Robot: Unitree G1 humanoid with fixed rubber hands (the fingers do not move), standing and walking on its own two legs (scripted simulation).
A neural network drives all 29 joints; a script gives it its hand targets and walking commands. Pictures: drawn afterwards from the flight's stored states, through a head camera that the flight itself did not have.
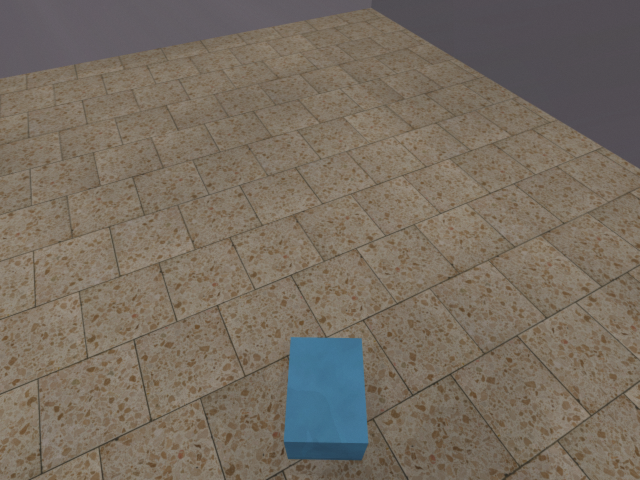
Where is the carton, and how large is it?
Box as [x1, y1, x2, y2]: [284, 337, 367, 459]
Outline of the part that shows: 291,337 284,430 284,444 288,458 361,459 367,445 361,338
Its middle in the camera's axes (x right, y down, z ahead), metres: +0.02 +0.47 +1.12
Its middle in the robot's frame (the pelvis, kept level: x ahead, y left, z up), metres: +0.45 -0.04 -0.68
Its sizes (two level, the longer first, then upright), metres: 0.281 0.210 0.192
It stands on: the floor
